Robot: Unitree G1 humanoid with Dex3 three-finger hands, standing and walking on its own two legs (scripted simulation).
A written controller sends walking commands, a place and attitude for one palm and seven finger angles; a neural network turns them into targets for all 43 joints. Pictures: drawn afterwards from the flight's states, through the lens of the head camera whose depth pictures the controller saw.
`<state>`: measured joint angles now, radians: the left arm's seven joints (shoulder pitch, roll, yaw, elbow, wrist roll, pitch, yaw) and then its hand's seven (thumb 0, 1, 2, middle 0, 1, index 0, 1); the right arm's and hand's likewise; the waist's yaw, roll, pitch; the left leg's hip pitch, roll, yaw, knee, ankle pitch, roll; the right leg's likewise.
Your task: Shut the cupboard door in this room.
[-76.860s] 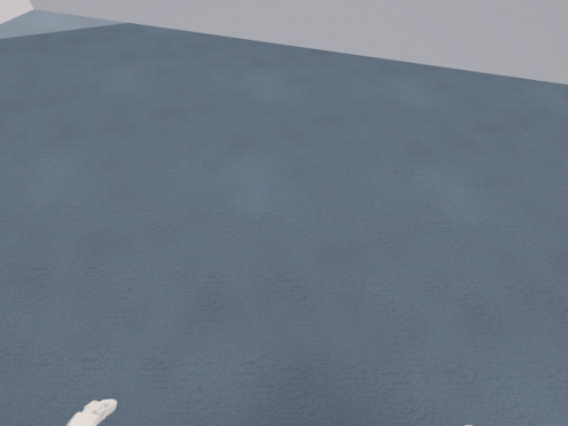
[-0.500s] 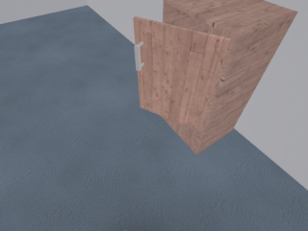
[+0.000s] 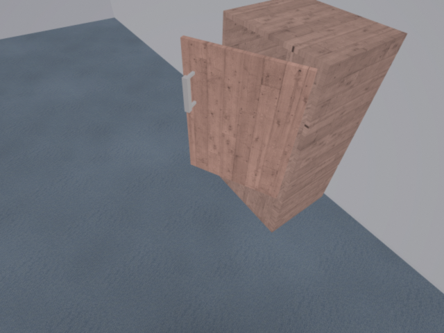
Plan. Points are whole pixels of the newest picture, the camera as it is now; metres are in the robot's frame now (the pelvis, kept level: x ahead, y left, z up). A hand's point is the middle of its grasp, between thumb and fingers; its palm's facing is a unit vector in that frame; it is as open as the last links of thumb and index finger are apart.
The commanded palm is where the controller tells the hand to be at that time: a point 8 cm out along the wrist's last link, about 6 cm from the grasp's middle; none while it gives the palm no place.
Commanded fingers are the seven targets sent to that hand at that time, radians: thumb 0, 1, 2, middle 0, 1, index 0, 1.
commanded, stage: look to check the result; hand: left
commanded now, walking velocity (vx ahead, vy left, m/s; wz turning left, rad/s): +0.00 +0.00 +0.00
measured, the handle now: (190, 92) +0.87 +0.15 -0.05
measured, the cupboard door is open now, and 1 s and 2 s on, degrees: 28 28 28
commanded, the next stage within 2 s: walk to a spot facing it in 0.56 s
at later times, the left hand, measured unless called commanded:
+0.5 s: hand out of the picture -0.03 +0.16 -0.18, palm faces +0.05 -0.98 -0.17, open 7.4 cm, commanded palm none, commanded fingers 0.00 0.90 0.90 -0.20 -0.30 -0.20 -0.30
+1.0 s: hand out of the picture +0.02 +0.20 -0.21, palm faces +0.17 -0.97 -0.19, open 7.4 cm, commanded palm none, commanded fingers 0.00 0.90 0.90 -0.20 -0.30 -0.20 -0.30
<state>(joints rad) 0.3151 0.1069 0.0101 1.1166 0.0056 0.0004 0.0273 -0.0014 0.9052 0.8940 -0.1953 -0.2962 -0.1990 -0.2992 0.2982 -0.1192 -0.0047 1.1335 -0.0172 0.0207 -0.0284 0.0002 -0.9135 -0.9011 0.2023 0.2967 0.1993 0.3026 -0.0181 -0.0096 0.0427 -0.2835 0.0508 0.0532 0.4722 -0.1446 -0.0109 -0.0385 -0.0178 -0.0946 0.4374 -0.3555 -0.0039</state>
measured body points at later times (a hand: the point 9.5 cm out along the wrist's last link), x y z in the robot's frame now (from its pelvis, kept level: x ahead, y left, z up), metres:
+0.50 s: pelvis +0.02 +0.00 +0.00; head +0.03 +0.00 +0.45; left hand -0.03 +0.21 -0.16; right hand +0.02 -0.23 -0.16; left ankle +0.07 +0.13 -0.74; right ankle -0.07 -0.11 -0.74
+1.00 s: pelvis +0.02 +0.01 -0.03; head +0.05 +0.03 +0.42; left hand +0.01 +0.25 -0.19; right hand +0.06 -0.23 -0.17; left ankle +0.06 +0.11 -0.74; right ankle -0.07 -0.11 -0.72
